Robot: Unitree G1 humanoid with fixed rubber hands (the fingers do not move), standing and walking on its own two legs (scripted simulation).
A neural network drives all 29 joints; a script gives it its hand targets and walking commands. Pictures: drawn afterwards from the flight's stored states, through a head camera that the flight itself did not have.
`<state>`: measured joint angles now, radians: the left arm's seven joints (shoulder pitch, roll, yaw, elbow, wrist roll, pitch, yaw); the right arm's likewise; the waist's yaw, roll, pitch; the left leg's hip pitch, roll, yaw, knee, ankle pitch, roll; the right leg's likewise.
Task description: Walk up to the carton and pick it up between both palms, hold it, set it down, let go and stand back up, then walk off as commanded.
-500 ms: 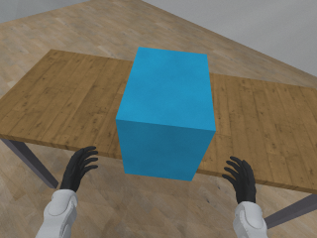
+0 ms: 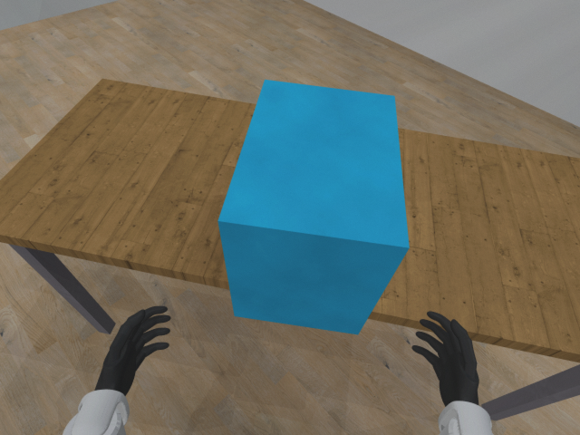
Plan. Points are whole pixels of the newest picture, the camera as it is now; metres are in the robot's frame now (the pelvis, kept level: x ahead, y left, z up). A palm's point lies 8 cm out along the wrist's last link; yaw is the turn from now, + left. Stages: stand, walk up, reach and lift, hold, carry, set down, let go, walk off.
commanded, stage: set down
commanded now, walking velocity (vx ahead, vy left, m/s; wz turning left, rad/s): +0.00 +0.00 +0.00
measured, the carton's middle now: (312, 209) +0.45 +0.00 +0.01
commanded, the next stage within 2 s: let go in 1.34 s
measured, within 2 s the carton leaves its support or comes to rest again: neither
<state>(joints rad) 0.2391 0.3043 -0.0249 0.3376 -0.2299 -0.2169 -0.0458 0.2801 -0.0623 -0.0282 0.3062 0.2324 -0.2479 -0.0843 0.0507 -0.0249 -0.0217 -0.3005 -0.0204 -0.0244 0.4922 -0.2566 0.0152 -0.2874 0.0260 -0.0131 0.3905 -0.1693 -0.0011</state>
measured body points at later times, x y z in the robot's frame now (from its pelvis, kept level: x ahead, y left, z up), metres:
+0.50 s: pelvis +0.01 +0.00 +0.00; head +0.03 +0.02 +0.45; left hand +0.19 +0.24 -0.05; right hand +0.19 -0.21 -0.05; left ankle +0.00 +0.09 -0.74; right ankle +0.02 -0.12 -0.74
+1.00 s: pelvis +0.00 +0.00 +0.00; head +0.02 +0.01 +0.45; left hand +0.17 +0.24 -0.08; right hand +0.18 -0.22 -0.07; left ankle +0.00 +0.09 -0.74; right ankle +0.02 -0.12 -0.74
